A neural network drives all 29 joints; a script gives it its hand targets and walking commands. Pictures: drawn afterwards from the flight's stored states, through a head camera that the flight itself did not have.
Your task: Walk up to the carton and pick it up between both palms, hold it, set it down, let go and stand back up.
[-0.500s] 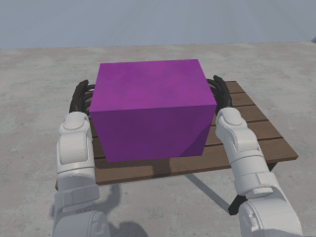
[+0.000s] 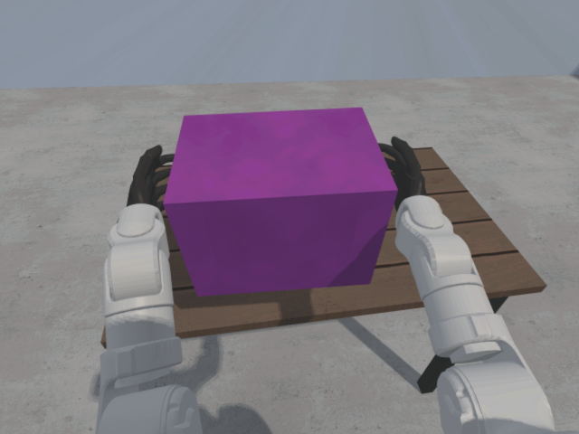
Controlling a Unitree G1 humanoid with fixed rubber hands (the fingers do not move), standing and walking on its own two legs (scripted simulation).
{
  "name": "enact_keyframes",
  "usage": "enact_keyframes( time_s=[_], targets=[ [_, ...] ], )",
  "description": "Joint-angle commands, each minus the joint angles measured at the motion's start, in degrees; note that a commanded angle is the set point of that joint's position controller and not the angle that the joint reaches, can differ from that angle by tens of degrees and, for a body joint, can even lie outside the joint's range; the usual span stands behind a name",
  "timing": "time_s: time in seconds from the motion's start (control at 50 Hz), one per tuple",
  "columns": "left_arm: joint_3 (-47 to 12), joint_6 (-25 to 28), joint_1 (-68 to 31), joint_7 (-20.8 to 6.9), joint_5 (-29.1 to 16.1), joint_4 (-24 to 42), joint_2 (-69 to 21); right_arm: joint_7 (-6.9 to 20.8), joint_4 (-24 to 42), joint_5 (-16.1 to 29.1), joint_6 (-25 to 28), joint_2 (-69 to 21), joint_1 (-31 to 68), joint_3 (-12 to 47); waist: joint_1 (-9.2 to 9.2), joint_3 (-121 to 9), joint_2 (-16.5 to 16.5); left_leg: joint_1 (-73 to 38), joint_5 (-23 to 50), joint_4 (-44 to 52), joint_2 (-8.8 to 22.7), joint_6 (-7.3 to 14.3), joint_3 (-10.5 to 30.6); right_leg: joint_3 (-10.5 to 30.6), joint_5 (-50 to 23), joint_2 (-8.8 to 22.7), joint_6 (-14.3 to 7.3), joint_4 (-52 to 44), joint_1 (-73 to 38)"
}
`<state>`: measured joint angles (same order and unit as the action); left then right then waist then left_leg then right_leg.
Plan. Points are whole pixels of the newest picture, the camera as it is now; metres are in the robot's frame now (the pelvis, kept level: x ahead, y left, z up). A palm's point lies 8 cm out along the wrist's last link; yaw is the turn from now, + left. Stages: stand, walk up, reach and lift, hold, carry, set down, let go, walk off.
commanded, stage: hold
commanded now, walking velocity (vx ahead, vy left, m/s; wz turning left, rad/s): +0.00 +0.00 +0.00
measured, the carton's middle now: (279, 202) +0.40 +0.01 +0.13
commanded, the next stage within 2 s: none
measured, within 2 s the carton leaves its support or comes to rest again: neither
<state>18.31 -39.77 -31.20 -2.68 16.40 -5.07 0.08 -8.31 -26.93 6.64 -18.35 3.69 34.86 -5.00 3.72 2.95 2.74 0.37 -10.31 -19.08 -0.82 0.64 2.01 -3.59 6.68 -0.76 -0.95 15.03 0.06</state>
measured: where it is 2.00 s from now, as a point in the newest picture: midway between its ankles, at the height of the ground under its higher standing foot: outside the picture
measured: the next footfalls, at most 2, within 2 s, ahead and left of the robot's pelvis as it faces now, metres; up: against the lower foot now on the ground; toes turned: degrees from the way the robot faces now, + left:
none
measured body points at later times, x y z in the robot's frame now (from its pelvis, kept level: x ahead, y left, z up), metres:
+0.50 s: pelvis +0.00 +0.00 +0.00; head -0.04 +0.03 +0.45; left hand +0.36 +0.18 +0.17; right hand +0.36 -0.17 +0.17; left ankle +0.01 +0.11 -0.75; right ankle +0.03 -0.11 -0.75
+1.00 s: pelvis -0.01 +0.00 +0.00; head -0.05 +0.02 +0.45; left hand +0.36 +0.18 +0.18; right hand +0.36 -0.17 +0.17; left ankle +0.01 +0.11 -0.75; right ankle +0.03 -0.11 -0.75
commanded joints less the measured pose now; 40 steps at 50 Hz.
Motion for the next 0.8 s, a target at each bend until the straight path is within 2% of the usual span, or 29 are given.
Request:
enact_keyframes(
  time_s=[0.0, 0.36, 0.38, 0.4, 0.42, 0.48, 0.6, 0.72, 0.78],
  targets=[
    [-25.37, 4.29, -37.35, -9.39, -9.98, 8.41, -22.15, 9.60, 17.95, 4.70, 3.82, -25.03, 40.77, 19.38, 0.51, -24.93, -4.33, 0.01, 15.45, 2.26, -1.54, -2.75, -3.22, -1.24, -9.14, -1.26, 1.65, 0.34, -11.11],
    [-25.48, 4.27, -37.33, -9.32, -9.97, 8.58, -22.17, 9.68, 17.96, 4.69, 3.89, -24.89, 40.67, 19.40, 0.48, -24.79, -4.41, -0.18, 15.47, 2.28, -1.45, -2.80, -3.21, -1.32, -8.71, -1.29, 1.56, 0.26, -10.77],
    [-29.21, 3.54, -24.32, -9.32, -10.71, 13.34, -24.74, 9.20, 20.78, 5.87, 3.33, -24.84, 27.70, 22.74, 3.58, -27.70, -3.38, -4.50, 23.80, 0.92, -1.10, -3.86, -2.90, -0.66, -19.57, -1.96, 1.20, 0.75, -14.35],
    [-27.41, 3.88, -31.11, -9.73, -10.82, 12.07, -21.34, 8.81, 20.74, 5.82, 2.66, -23.57, 33.58, 21.75, 2.31, -26.53, -3.97, -1.02, 21.33, 0.76, -1.88, -4.28, -3.09, -0.71, -17.64, -1.23, 1.76, 0.80, -12.80],
    [-28.13, 4.13, -31.64, -9.70, -11.42, 13.49, -22.34, 8.89, 21.75, 5.92, 2.55, -24.34, 33.32, 22.00, 2.81, -27.02, -3.85, -0.78, 19.95, 1.06, -1.96, -4.26, -2.89, -0.82, -17.59, -1.17, 1.92, 0.99, -12.94],
    [-28.94, 4.36, -31.98, -9.36, -12.03, 14.55, -22.05, 9.54, 22.35, 5.80, 2.24, -24.37, 32.86, 21.66, 2.69, -24.73, -4.63, 0.19, 17.35, 2.15, -1.69, -4.23, -2.65, -0.98, -14.67, -1.00, 1.68, 0.75, -10.90],
    [-29.03, 3.83, -35.68, -8.13, -12.04, 11.97, -22.77, 10.68, 22.84, 5.81, 2.89, -25.65, 39.24, 22.12, -0.18, -23.62, -4.86, 2.07, 11.30, 3.37, -1.25, -2.90, -2.89, -1.03, -6.07, -0.99, 1.00, -0.19, -7.40],
    [-26.93, 3.07, -35.43, -8.13, -11.16, 8.38, -23.32, 11.10, 19.60, 4.95, 2.60, -25.44, 40.01, 20.50, -0.67, -23.91, -3.68, 3.44, 6.66, 4.83, -0.97, -1.58, -3.40, -0.54, -3.17, -0.85, 0.89, -0.54, -7.46],
    [-26.53, 3.12, -35.76, -8.45, -11.22, 8.48, -23.11, 11.11, 18.78, 4.87, 2.59, -25.44, 39.83, 20.11, -0.29, -25.36, -3.53, 3.01, 7.46, 4.55, -1.18, -1.60, -3.52, -0.48, -4.68, -0.85, 1.05, -0.31, -8.41]
  ],
)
